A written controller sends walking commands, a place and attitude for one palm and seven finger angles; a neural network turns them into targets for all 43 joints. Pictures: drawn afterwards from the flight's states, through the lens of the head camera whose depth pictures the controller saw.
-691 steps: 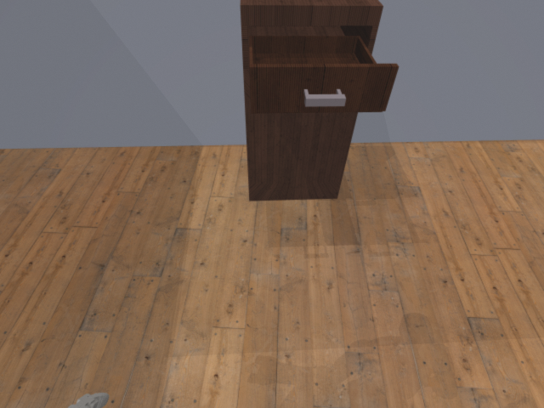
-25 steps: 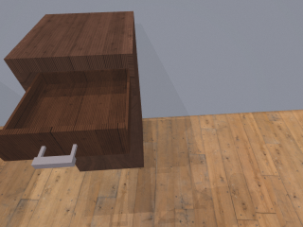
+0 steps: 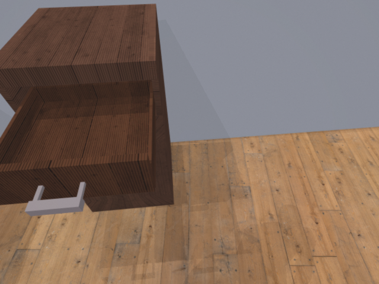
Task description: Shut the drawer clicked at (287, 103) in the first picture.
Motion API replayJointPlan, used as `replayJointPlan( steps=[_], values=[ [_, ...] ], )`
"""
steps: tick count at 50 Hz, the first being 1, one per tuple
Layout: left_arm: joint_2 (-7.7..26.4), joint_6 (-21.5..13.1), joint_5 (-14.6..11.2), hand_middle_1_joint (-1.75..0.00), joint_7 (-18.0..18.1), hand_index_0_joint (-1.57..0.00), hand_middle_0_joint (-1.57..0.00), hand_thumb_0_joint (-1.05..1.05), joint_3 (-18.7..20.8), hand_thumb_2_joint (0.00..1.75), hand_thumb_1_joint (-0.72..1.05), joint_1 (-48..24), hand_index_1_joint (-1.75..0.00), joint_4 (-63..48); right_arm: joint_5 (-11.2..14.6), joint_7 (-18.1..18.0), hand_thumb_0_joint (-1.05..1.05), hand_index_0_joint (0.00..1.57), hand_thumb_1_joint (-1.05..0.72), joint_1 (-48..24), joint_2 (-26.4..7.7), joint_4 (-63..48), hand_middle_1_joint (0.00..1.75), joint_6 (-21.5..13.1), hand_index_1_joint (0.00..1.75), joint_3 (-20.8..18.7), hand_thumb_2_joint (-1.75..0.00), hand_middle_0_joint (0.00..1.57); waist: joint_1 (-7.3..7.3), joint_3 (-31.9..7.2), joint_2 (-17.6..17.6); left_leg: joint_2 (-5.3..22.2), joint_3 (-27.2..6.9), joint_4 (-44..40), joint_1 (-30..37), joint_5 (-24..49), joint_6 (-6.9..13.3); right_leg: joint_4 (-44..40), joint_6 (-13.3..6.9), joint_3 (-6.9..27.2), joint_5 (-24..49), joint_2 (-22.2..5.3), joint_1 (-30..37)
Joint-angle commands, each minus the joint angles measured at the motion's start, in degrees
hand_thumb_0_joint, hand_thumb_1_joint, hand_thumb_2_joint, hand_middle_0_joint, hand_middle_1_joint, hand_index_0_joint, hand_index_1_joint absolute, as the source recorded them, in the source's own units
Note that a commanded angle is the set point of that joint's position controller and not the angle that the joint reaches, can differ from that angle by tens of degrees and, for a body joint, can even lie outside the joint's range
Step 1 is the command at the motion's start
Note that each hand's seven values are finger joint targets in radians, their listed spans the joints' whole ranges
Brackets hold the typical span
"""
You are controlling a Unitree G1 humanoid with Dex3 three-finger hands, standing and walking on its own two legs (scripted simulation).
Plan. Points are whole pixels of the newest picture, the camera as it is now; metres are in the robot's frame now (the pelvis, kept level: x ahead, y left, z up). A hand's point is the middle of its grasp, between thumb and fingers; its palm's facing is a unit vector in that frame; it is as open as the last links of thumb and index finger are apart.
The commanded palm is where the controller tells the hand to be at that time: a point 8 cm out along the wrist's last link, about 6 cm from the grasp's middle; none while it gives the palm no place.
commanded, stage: look again from close up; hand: left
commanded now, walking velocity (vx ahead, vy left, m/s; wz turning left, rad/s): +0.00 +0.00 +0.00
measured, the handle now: (58, 197) +0.30 +0.31 +0.00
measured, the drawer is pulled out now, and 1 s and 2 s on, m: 0.30 0.30 0.30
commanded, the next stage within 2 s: shuffle to correct the standing spot in 0.42 s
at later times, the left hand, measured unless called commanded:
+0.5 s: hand out of the picture +0.03 +0.20 -0.18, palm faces +0.02 -0.98 -0.17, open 7.4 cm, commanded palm none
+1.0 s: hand out of the picture +0.03 +0.27 -0.18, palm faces +0.10 -0.97 -0.23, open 7.4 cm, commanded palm none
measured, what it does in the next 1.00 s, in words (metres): lifts its right foot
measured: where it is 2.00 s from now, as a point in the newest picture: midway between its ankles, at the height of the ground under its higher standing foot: outside the picture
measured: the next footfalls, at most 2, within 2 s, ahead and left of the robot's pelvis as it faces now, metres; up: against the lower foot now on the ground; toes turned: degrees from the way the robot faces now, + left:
right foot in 1.26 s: +0.07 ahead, -0.06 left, +0.00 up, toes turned +1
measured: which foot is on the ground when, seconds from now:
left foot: down 0.00-1.00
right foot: down 0.00-0.86, up 0.88-1.00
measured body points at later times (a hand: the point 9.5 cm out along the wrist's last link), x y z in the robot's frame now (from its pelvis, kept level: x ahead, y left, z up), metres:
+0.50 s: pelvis +0.03 +0.03 +0.00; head +0.05 +0.04 +0.45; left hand +0.03 +0.25 -0.16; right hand +0.03 -0.19 -0.16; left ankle +0.01 +0.12 -0.74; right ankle +0.00 -0.09 -0.74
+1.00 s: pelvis +0.01 +0.06 +0.00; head +0.03 +0.08 +0.45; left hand +0.03 +0.32 -0.16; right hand +0.09 -0.17 -0.14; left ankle +0.02 +0.13 -0.74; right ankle -0.02 -0.07 -0.67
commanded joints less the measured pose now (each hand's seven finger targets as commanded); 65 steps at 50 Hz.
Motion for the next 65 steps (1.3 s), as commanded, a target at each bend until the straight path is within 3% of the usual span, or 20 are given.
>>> replayJointPlan(
  steps=[1,5,12,26,31,35,39,41,42,43,44,46,49,59,60,61,62,63,64,65],
  values=[
    [8.0,-1.4,0.1,-0.30,0.9,-0.20,-0.20,0.00,2.3,0.90,0.90,0.1,-0.30,-4.4,0.2,0.1,0.00,0.20,-0.90,5.7,-2.5,-3.7,0.30,-2.3,0.30,0.2,-0.90,0.20,-1.23,-2.0,-7.0,-1.2,0.0,-7.0,5.8,3.6,1.2,-3.7,-3.0,8.2,-3.5,-10.8,-4.7],
    [5.0,-0.6,-0.3,-0.30,0.5,-0.20,-0.20,0.00,1.3,0.90,0.90,3.7,-0.30,-3.1,0.0,-1.1,0.00,0.20,-0.90,2.8,-5.4,-3.8,0.30,-3.6,0.30,0.6,-0.90,0.20,2.27,0.4,7.2,5.0,-7.9,-14.7,0.9,16.8,4.6,3.1,0.3,3.6,-0.4,-5.8,0.5],
    [6.0,-0.2,-0.1,-0.30,0.1,-0.20,-0.20,0.00,1.1,0.90,0.90,3.3,-0.30,-2.5,0.4,-1.4,0.00,0.20,-0.90,0.8,-5.9,-3.5,0.30,-3.3,0.30,0.8,-0.90,0.20,1.97,5.2,-4.0,2.2,-5.5,-15.4,1.5,10.9,3.8,-0.3,0.8,5.5,3.8,-7.5,-0.7],
    [7.9,-0.1,-0.1,-0.30,0.0,-0.20,-0.20,0.00,1.3,0.90,0.90,3.5,-0.30,-2.0,0.5,-1.6,0.00,0.20,-0.90,-2.7,-7.6,-2.5,0.30,-3.4,0.30,0.8,-0.90,0.20,1.81,-0.3,-2.0,1.4,-2.9,-13.0,8.6,19.9,3.6,-0.2,1.2,5.9,11.0,-8.8,2.2],
    [11.1,0.6,-0.1,-0.30,0.6,-0.20,-0.20,0.00,3.1,0.90,0.90,3.4,-0.30,-4.0,0.6,-1.5,0.00,0.20,-0.90,-5.0,-9.0,-5.0,0.30,-1.8,0.30,-0.1,-0.90,0.20,2.52,0.6,-1.7,0.4,-2.3,-8.1,4.5,21.4,3.1,4.2,-0.2,7.1,18.5,-12.6,2.2],
    [13.9,1.3,0.2,-0.30,0.9,-0.20,-0.20,0.00,4.9,0.90,0.90,3.7,-0.30,-6.2,0.3,-1.2,0.00,0.20,-0.90,-6.8,-9.3,-8.3,0.30,-0.7,0.30,-1.2,-0.90,0.20,3.22,-1.5,-7.5,-2.1,-0.1,-0.9,-0.5,17.5,2.2,5.2,-3.0,11.0,21.9,-18.3,4.0],
    [15.7,1.6,1.0,-0.30,1.2,-0.20,-0.20,0.00,6.0,0.90,0.90,2.1,-0.30,-8.4,0.5,-0.6,0.00,0.20,-0.90,-9.9,-7.1,-10.9,0.30,-0.1,0.30,-1.7,-0.90,0.20,3.67,-0.1,-16.6,-4.2,0.6,2.5,-4.9,-8.2,0.7,3.0,-8.6,16.7,26.5,-26.5,2.8],
    [14.0,2.2,0.7,-0.30,0.8,-0.20,-0.20,0.00,5.4,0.90,0.90,-1.9,-0.30,-10.0,0.4,-0.1,0.00,0.20,-0.90,-5.2,-7.4,-9.5,0.30,-0.8,0.30,-1.6,-0.90,0.20,0.51,-1.6,-11.5,-2.7,0.0,-9.7,6.9,6.9,1.7,9.8,-2.7,7.7,17.8,-18.5,-4.7],
    [10.9,2.7,0.3,-0.30,0.5,-0.20,-0.20,0.00,4.9,0.90,0.90,-2.2,-0.30,-11.1,-0.1,-0.2,0.00,0.20,-0.90,-2.5,-11.5,-8.8,0.30,-1.3,0.30,-2.2,-0.90,0.20,-0.43,-3.1,2.4,5.9,-12.1,-12.9,12.6,20.2,5.5,19.8,1.8,0.6,0.1,-9.8,-12.0],
    [8.4,2.9,0.1,-0.30,0.5,-0.20,-0.20,0.00,4.1,0.90,0.90,-2.7,-0.30,-11.7,-0.3,-0.5,0.00,0.20,-0.90,-0.9,-14.0,-8.3,0.30,-1.1,0.30,-2.8,-0.90,0.20,-0.66,-3.9,12.2,13.2,-20.6,-18.0,14.8,26.2,10.5,29.5,3.5,0.7,-22.3,-5.2,-17.5],
    [9.6,3.2,0.3,-0.30,0.7,-0.20,-0.20,0.00,4.2,0.90,0.90,-3.3,-0.30,-11.0,-0.3,-0.9,0.00,0.20,-0.90,-1.6,-13.0,-8.3,0.30,-1.1,0.30,-2.4,-0.90,0.20,-0.63,-3.7,10.3,13.5,-21.3,-19.6,12.4,19.9,10.9,34.0,2.5,5.8,-21.7,-6.8,-16.5],
    [9.3,2.9,0.7,-0.30,-0.4,-0.20,-0.20,0.00,4.2,0.90,0.90,-3.3,-0.30,-9.9,-0.5,-1.0,0.00,0.20,-0.90,-5.6,-11.5,-9.8,0.30,-1.4,0.30,-1.6,-0.90,0.20,0.70,0.6,2.7,11.9,-19.7,-22.2,7.5,4.9,12.3,37.6,2.1,5.4,-15.4,-7.6,-18.2],
    [7.8,2.3,1.2,-0.30,-1.6,-0.20,-0.20,0.00,3.1,0.90,0.90,-1.4,-0.30,-8.4,-0.5,-0.8,0.00,0.20,-0.90,-5.9,-10.5,-9.7,0.30,-2.3,0.30,-1.0,-0.90,0.20,1.63,2.2,-1.5,8.9,-14.5,-24.8,6.0,0.5,11.7,35.7,2.7,3.5,-9.1,-7.3,-17.6],
    [6.3,1.7,0.4,-0.30,-1.3,-0.20,-0.20,0.00,1.5,0.90,0.90,-2.3,-0.30,-8.0,-0.2,-1.2,0.00,0.20,-0.90,-2.1,-9.7,-6.0,0.30,-2.7,0.30,-0.6,-0.90,0.20,0.63,-0.5,2.9,7.6,-10.4,-21.1,9.3,12.4,11.3,11.7,2.7,2.2,-9.5,-5.1,-8.1],
    [6.2,1.5,0.3,-0.30,-1.2,-0.20,-0.20,0.00,1.5,0.90,0.90,-1.2,-0.30,-7.4,-0.1,-1.3,0.00,0.20,-0.90,-2.1,-9.8,-5.7,0.30,-2.6,0.30,-0.5,-0.90,0.20,1.24,-1.6,2.0,7.4,-9.9,-19.5,8.5,12.1,10.7,7.6,2.7,2.4,-6.8,-5.1,-4.9],
    [8.5,0.0,0.4,-0.30,1.3,-0.20,-0.20,0.00,1.2,0.90,0.90,6.6,-0.30,-1.6,1.0,-0.8,0.00,0.20,-0.90,-9.8,-12.9,-8.9,0.30,-2.9,0.30,-0.9,-0.90,0.20,5.43,-0.6,-4.4,6.5,-5.8,-8.2,2.2,15.9,7.3,2.1,2.1,6.7,3.3,-8.2,0.0],
    [10.3,-0.6,0.2,-0.30,0.9,-0.20,-0.20,0.00,0.9,0.90,0.90,4.4,-0.30,-5.1,0.6,0.3,0.00,0.20,-0.90,-9.7,-7.7,-11.5,0.30,-2.3,0.30,-0.1,-0.90,0.20,4.42,1.0,-11.2,-0.6,-1.5,-5.1,-3.3,-3.8,3.6,-7.0,0.1,15.0,-8.8,-12.0,-1.2],
    [11.4,-1.0,0.1,-0.30,0.6,-0.20,-0.20,0.00,0.9,0.90,0.90,1.2,-0.30,-6.5,0.3,0.5,0.00,0.20,-0.90,-7.3,-6.3,-10.8,0.30,-1.9,0.30,0.4,-0.90,0.20,1.19,3.1,-9.0,-2.7,-0.5,-2.1,-1.0,-5.1,1.9,-10.3,-3.2,19.5,-14.1,-16.5,-6.7],
    [13.4,-1.6,-0.2,-0.30,0.3,-0.20,-0.20,0.00,1.1,0.90,0.90,-0.7,-0.30,-7.3,-0.2,0.7,0.00,0.20,-0.90,-4.0,-5.5,-9.7,0.30,-1.8,0.30,0.8,-0.90,0.20,-0.33,-0.6,-3.0,-3.1,0.5,-3.6,3.8,-2.7,1.4,-8.7,-5.2,18.8,-8.7,-17.9,-6.8],
    [13.5,-1.1,0.0,-0.30,0.0,-0.20,-0.20,0.00,0.7,0.90,0.90,-2.3,-0.30,-7.4,0.0,0.9,0.00,0.20,-0.90,-1.9,-4.5,-8.5,0.30,-1.9,0.30,0.8,-0.90,0.20,-1.33,-2.6,-0.4,-4.4,0.6,-7.0,8.9,-1.3,1.4,-5.6,-4.3,14.3,-10.5,-14.3,-8.8]
  ],
)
